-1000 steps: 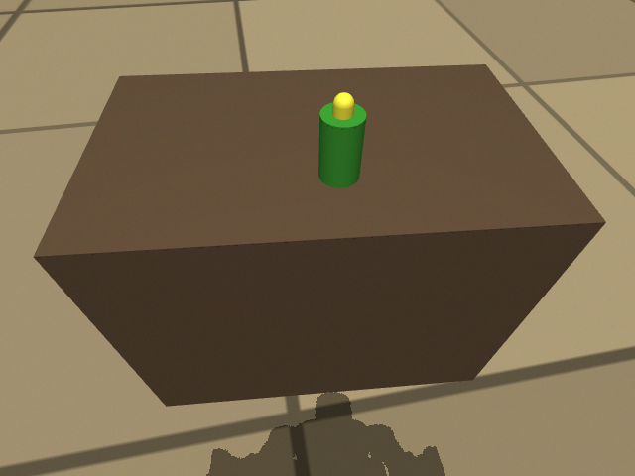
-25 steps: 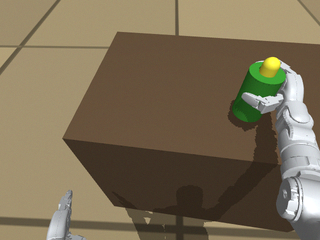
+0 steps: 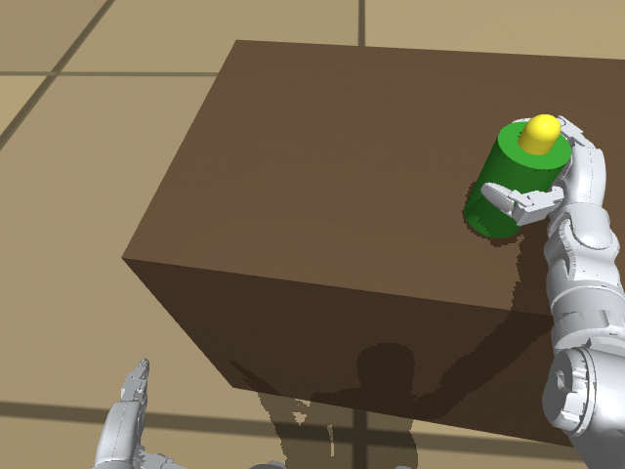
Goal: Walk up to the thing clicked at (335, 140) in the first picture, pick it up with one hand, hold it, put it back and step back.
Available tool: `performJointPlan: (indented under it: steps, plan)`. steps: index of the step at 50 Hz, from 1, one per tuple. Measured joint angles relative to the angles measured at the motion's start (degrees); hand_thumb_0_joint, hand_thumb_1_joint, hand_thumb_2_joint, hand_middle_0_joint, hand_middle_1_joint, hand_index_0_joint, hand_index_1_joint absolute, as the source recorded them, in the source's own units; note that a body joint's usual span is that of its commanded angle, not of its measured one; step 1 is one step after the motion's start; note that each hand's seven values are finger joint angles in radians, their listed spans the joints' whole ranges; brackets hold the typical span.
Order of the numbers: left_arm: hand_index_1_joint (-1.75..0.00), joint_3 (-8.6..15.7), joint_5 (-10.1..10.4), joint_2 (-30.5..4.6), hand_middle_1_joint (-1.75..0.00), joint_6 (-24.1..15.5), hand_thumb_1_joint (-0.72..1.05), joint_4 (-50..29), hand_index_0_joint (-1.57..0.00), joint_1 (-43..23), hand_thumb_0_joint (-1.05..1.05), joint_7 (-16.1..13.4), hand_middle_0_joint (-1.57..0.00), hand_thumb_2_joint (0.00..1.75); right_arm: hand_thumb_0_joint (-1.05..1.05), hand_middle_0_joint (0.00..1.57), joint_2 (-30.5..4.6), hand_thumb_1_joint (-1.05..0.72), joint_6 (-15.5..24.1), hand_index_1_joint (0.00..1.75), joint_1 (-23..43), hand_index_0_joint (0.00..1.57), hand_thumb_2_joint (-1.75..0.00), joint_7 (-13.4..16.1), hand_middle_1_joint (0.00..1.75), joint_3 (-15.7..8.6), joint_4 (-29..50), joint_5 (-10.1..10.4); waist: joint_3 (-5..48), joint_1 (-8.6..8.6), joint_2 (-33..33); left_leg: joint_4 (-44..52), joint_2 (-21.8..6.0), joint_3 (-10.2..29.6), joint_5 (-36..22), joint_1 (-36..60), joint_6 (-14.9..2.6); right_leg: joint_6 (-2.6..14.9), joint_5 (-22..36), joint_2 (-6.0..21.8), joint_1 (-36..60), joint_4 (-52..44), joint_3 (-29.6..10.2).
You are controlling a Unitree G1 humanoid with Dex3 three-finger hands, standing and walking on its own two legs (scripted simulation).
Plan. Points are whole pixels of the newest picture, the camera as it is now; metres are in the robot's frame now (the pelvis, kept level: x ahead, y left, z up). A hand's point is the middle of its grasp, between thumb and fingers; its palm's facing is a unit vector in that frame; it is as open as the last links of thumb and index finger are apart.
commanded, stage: lower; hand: right
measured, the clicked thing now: (516, 173) +0.47 -0.19 +0.10
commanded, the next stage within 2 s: loosen in 0.24 s
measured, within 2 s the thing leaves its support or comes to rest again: rests again in 0.06 s
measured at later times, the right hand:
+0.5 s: hand (521, 178) +0.47 -0.20 +0.09, palm faces +0.14 +0.99 +0.01, open 10.9 cm
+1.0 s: hand (518, 178) +0.48 -0.20 +0.09, palm faces +0.15 +0.99 +0.01, open 14.0 cm
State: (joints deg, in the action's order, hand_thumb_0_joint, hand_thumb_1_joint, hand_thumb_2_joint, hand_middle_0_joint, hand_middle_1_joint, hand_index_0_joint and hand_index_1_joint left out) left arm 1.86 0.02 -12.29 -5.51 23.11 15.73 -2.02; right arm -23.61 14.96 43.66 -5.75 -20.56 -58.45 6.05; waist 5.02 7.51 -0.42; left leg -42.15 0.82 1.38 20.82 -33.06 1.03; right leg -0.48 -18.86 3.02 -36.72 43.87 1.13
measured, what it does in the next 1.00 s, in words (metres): stands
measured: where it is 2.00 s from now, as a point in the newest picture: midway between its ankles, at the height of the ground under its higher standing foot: outside the picture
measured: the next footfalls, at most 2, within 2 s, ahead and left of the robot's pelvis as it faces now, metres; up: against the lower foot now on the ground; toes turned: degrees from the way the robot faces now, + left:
none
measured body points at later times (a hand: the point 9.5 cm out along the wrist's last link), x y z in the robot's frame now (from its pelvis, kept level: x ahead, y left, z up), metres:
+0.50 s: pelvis -0.01 +0.00 -0.02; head +0.06 -0.01 +0.43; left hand +0.14 +0.26 -0.05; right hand +0.46 -0.26 +0.10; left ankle +0.00 +0.13 -0.71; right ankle +0.02 -0.12 -0.71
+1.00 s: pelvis -0.01 +0.00 -0.02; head +0.07 -0.02 +0.42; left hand +0.14 +0.26 -0.05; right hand +0.46 -0.26 +0.09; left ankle +0.00 +0.13 -0.71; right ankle +0.02 -0.12 -0.71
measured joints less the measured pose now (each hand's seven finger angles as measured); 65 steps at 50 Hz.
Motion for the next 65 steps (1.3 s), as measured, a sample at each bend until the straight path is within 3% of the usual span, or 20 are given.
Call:
performJointPlan:
  steps: [23, 38, 54, 59, 65]
  plan:
    - [-0.04, -0.29, -0.53, -0.34, -0.04, 1.09, -0.53, -7.00, -0.05, 2.26, -0.01, 0.99, -0.05, 0.05, -0.01, 0.66, -2.18, 0.54, 1.87, 1.01, 2.69, 0.68, -1.13, -1.51, 1.01, -1.65, -3.03, -1.07, 1.16, 0.96, -0.02, -6.29, 0.20, -0.72, 2.21, -6.35, -0.34, -0.30, -1.71, 0.13, -6.43, 5.83, -0.91]
    - [-0.04, -0.39, -0.55, -0.85, -0.05, 1.69, -0.52, -10.36, -0.06, 4.19, -0.01, 0.96, -0.05, 0.05, -0.01, 0.78, -2.89, 0.45, 0.77, 0.71, 4.25, 0.78, -0.60, -1.37, 0.72, -1.95, -3.28, -1.47, 1.18, 1.25, 0.02, -8.64, 0.30, -0.79, 2.78, -8.95, -0.36, -0.31, -2.22, 0.21, -9.02, 8.11, -1.07]
    - [-0.06, -0.09, -0.38, -0.99, -0.05, 2.58, -0.55, -11.52, -0.05, 4.73, -0.01, 0.87, -0.06, 0.06, -0.01, 0.40, -2.21, 0.43, -0.13, 0.34, 2.23, 0.40, -0.24, -0.69, 0.33, -2.80, -0.48, -1.46, 1.54, 1.16, 0.32, -8.35, 0.36, -0.61, 3.33, -8.31, -0.23, -0.21, -3.02, 0.28, -8.47, 8.16, -0.89]
    - [-0.05, 0.64, 0.02, -1.53, -0.06, 2.79, -0.53, -11.00, -0.06, 4.73, -0.01, 0.63, -0.06, 0.05, -0.01, 0.25, -2.94, 0.46, -1.57, 0.21, 1.30, 0.25, -0.15, -0.81, 0.21, -3.88, 2.09, -1.49, 1.27, 0.93, 0.21, -7.23, 0.42, -0.53, 3.23, -6.66, -0.22, -0.22, -3.06, 0.36, -6.85, 7.22, -0.79]
    - [-0.05, -0.19, 0.83, -1.29, -0.05, 3.24, -0.53, -6.84, -0.06, 3.73, -0.01, 0.08, -0.05, 0.05, -0.02, 0.15, -5.52, 0.50, -4.77, 0.11, 2.25, 0.14, -0.08, -1.69, 0.11, -4.44, 4.82, -1.13, 1.55, -0.03, 0.54, -4.14, 0.41, -0.59, 2.50, -2.84, -0.30, -0.35, -2.55, 0.35, -3.21, 4.55, -0.77]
